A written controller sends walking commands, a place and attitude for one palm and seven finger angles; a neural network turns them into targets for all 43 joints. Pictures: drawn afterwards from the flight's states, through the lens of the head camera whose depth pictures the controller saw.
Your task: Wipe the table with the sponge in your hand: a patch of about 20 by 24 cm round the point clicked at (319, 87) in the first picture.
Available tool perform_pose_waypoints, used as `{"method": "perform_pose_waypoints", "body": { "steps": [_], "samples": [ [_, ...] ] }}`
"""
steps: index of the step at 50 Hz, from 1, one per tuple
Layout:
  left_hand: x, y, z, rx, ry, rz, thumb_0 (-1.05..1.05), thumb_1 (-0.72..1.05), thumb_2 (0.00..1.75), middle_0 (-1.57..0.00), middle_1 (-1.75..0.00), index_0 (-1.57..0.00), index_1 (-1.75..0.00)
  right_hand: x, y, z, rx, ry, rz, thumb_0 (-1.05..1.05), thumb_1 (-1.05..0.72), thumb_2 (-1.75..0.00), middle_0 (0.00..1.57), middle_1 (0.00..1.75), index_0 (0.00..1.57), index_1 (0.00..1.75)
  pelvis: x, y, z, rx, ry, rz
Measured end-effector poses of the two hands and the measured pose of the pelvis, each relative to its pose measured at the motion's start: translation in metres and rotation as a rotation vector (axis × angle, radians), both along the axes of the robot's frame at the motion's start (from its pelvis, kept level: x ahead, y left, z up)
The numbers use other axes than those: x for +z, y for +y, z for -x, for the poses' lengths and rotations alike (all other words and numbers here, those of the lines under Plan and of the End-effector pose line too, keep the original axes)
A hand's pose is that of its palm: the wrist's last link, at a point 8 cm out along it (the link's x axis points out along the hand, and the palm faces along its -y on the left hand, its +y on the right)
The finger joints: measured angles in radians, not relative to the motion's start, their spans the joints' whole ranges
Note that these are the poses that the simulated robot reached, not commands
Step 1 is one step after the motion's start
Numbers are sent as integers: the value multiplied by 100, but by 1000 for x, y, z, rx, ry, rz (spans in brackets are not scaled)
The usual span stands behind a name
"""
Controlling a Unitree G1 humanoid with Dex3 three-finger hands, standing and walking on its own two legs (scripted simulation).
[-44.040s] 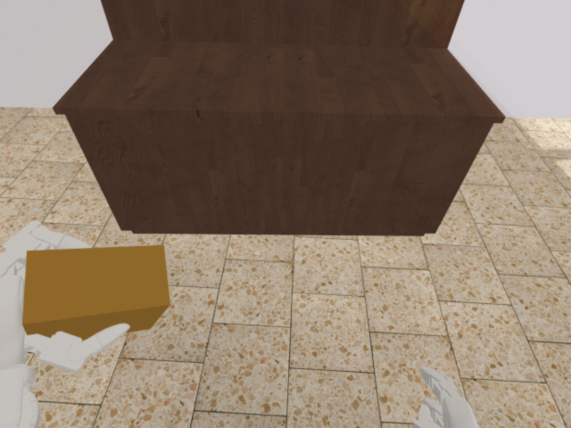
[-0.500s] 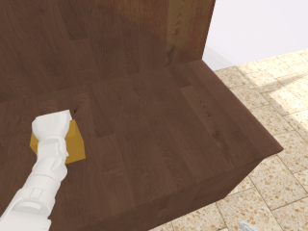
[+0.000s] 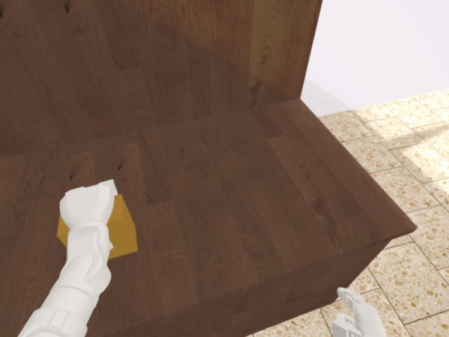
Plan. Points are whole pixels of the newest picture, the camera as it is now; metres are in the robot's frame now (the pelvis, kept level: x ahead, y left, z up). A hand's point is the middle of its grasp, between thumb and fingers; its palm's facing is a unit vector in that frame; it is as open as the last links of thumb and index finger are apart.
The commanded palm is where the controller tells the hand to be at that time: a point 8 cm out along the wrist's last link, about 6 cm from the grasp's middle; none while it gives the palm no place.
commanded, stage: wipe back along the first lane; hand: left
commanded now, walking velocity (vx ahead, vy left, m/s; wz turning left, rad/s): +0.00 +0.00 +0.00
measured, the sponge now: (104, 236) +0.30 +0.29 -0.04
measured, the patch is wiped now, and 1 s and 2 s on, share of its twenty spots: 1.00 1.00 1.00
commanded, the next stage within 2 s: lift the sponge slowly off the table in 0.70 s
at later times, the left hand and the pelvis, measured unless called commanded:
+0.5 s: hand (100, 244) +0.26 +0.27 +0.02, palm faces -0.02 -0.07 -1.00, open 10.5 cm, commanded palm +0.21 +0.25 +0.04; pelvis +0.00 -0.01 +0.00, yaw -1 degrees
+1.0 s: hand (99, 263) +0.23 +0.25 +0.02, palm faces -0.01 -0.10 -0.99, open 10.4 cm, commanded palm +0.19 +0.23 +0.06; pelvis -0.01 -0.01 +0.00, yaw -1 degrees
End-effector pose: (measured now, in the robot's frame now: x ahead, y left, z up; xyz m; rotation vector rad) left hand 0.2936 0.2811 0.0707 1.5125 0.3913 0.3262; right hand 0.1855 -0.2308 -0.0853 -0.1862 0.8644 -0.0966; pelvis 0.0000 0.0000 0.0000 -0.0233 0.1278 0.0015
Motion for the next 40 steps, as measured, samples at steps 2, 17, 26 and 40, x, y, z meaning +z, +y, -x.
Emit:
{"method": "perform_pose_waypoints", "body": {
  "steps": [2,17,26,40],
  "samples": [
    [0,-2,5,-4,-4,4,0,-52,105,-64,-137,-67,-138,1,-1,-2,1,-12,-4,1,-91,-90,20,30,21,29,0,-1,-1,-3,-3,-1],
    [0,-16,38,11,-17,20,0,-51,105,-64,-137,-67,-138,4,-5,-7,17,-44,-13,1,-91,-90,20,30,21,29,2,-8,1,-8,-35,-10],
    [0,-22,51,0,-13,31,0,-51,105,-64,-137,-67,-138,7,-5,-8,22,-71,-22,1,-91,-90,20,30,21,29,2,-11,4,-13,-46,-12],
    [0,-32,81,-7,-34,52,0,-51,105,-64,-137,-67,-138,12,-1,-16,39,-108,-39,1,-91,-90,20,30,20,29,2,-12,7,-21,-68,-14]
  ]
}}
